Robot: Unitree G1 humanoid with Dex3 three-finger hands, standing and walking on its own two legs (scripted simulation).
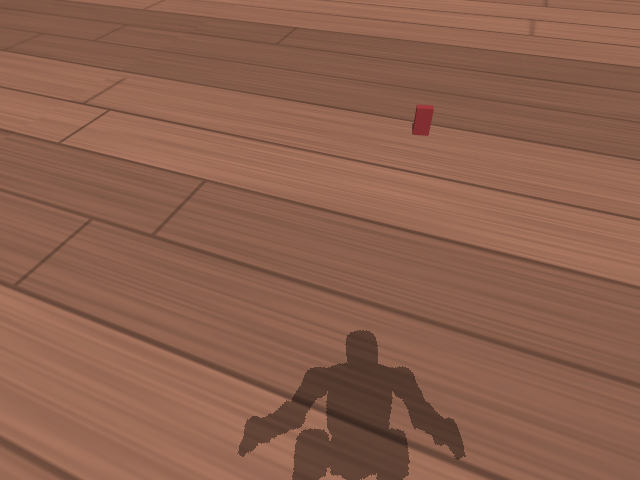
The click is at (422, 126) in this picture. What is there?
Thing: carton on end
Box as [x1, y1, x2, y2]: [413, 105, 433, 135]
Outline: 417,105 413,126 413,134 428,135 433,106
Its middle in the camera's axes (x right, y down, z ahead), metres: +0.59 -0.72 +2.28
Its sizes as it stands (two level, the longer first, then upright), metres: 0.093 0.044 0.168
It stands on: the floor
